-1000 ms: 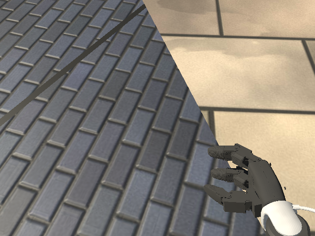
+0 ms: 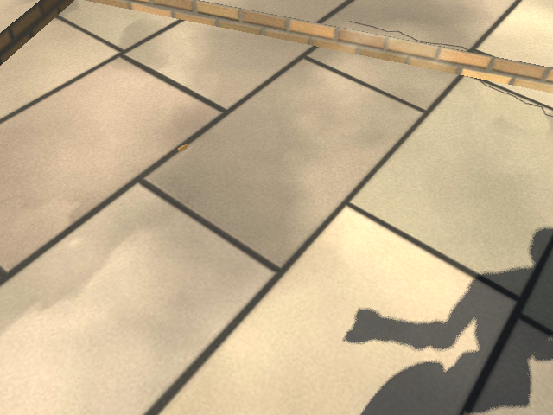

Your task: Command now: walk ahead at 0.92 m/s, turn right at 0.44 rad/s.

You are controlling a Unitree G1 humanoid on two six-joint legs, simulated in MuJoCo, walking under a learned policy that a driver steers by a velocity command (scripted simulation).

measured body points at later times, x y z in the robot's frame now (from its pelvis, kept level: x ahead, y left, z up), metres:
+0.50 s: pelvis +0.37 -0.05 -0.14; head +0.41 -0.06 +0.31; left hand +0.54 +0.21 -0.22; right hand +0.31 -0.34 -0.27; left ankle +0.11 +0.09 -0.63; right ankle +0.40 -0.17 -0.86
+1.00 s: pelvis +0.78 +0.09 -0.14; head +0.79 +0.10 +0.31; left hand +0.77 +0.38 -0.23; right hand +0.98 -0.12 -0.26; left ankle +0.75 +0.07 -0.86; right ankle +0.92 -0.05 -0.77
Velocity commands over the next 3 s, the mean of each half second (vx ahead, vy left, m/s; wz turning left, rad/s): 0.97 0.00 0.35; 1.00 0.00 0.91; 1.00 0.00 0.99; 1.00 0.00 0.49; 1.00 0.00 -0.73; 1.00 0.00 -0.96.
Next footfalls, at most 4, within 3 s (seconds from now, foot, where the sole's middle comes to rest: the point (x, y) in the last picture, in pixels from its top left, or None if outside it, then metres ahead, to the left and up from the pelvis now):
0.42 right None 0.44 -0.17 -0.90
0.82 left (236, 331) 0.78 0.09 -0.90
1.22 right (194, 214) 1.22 0.25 -0.90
1.70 left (57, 212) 1.22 0.71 -0.90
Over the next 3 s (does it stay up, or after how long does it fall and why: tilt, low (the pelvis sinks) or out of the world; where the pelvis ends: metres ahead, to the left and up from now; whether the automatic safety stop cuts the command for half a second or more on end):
stays up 1.59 1.71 -0.01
